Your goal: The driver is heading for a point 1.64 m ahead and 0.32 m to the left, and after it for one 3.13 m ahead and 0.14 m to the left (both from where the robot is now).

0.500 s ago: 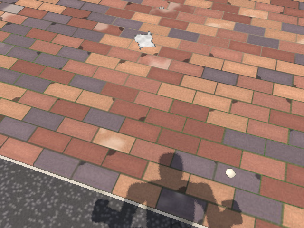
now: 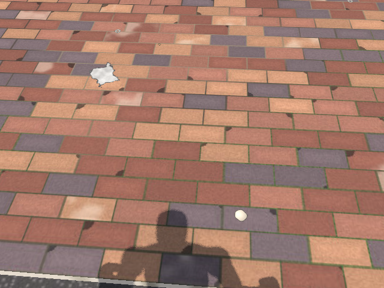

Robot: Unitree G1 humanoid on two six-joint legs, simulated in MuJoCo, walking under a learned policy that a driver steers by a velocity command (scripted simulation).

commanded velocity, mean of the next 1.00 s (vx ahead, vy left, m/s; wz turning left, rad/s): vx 0.00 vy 0.00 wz -0.03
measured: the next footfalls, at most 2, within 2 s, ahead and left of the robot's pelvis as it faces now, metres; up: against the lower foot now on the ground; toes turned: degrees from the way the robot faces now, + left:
right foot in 1.64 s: +0.33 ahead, -0.11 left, +0.00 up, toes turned -4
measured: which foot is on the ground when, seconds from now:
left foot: down 0.00-1.00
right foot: down 0.00-1.00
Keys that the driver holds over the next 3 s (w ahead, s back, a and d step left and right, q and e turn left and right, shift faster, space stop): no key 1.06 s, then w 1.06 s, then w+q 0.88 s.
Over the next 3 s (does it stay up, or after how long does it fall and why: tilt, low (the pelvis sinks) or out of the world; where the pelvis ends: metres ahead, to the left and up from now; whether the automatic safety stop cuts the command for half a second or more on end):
stays up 0.90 0.04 0.06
